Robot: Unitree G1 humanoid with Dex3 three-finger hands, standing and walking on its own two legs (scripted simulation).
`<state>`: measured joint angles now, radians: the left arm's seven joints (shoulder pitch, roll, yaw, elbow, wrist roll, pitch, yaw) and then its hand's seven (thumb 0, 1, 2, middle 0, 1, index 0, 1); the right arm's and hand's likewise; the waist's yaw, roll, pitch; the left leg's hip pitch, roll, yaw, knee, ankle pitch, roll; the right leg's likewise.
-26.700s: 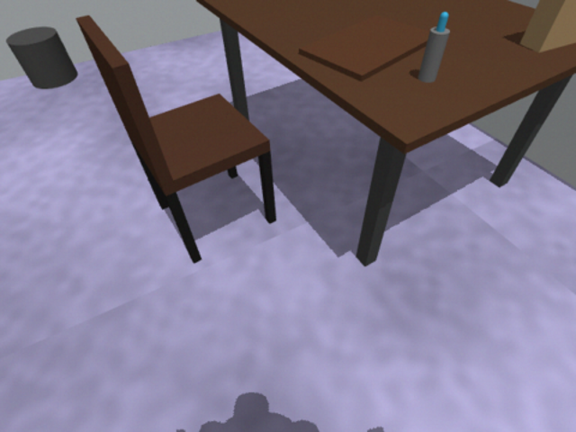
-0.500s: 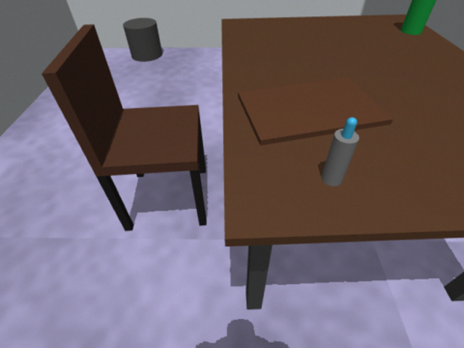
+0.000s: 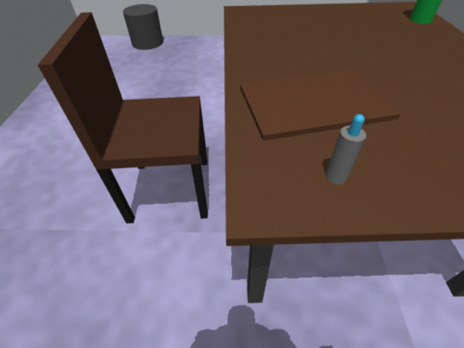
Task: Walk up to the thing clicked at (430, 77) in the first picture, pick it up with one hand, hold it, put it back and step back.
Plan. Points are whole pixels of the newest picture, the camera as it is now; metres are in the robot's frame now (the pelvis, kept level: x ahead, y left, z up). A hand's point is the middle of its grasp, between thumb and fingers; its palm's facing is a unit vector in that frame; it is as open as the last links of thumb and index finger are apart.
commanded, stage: home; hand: right
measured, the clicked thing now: (347, 149) +0.52 -0.23 +0.04
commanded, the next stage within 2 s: stand in 0.72 s
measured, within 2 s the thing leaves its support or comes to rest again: neither
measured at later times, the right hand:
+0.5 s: hand out of the picture +0.08 -0.25 -0.15, palm faces -0.04 +0.93 -0.36, open 17.5 cm
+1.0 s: hand out of the picture +0.08 -0.25 -0.15, palm faces -0.04 +0.93 -0.36, open 16.0 cm
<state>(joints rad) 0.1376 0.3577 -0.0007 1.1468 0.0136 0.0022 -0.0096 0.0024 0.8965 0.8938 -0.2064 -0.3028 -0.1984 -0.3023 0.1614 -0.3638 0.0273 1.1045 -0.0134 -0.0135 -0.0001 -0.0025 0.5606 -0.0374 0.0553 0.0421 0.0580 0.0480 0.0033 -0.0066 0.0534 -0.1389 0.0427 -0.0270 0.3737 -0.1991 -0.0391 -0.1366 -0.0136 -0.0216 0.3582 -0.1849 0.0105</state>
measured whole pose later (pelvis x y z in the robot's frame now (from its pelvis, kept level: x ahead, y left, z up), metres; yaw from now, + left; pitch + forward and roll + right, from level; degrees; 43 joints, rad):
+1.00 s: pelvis +0.01 +0.01 +0.00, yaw +0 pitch -2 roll +0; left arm 0.12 0.35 0.00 1.14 0.01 0.00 0.00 0.00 0.90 0.89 -0.21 -0.30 -0.20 -0.30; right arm 0.13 -0.36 0.01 1.12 -0.01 -0.01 0.00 0.00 0.36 -0.24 0.14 0.17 0.14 0.18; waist 0.00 -0.01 0.05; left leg -0.11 0.03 -0.02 0.33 -0.20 -0.03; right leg -0.10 -0.03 -0.02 0.32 -0.18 0.02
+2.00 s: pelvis +0.01 +0.01 +0.00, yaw +0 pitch -2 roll +0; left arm 0.12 0.35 0.01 1.13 0.01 0.00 0.00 0.00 0.90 0.89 -0.21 -0.30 -0.20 -0.30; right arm 0.13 -0.35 0.00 1.12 -0.01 -0.01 0.01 0.01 -0.91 -0.90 0.20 0.30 0.21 0.30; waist 0.00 0.00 0.06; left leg -0.10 0.02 -0.02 0.32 -0.19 -0.02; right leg -0.10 -0.04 -0.02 0.31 -0.18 0.03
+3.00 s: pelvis +0.01 +0.01 +0.00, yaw +0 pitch -2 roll +0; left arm 0.12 0.35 0.00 1.13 0.01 0.00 -0.01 0.00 0.90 0.89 -0.21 -0.30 -0.20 -0.30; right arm 0.13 -0.35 0.00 1.12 -0.01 -0.01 0.01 0.01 -0.91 -0.90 0.20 0.30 0.21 0.30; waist 0.00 0.00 0.06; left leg -0.10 0.02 -0.02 0.32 -0.19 -0.02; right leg -0.10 -0.04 -0.02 0.32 -0.18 0.03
